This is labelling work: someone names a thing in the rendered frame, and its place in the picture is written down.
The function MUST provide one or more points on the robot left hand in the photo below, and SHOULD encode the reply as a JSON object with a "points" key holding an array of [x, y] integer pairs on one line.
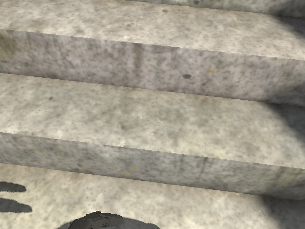
{"points": [[96, 220]]}

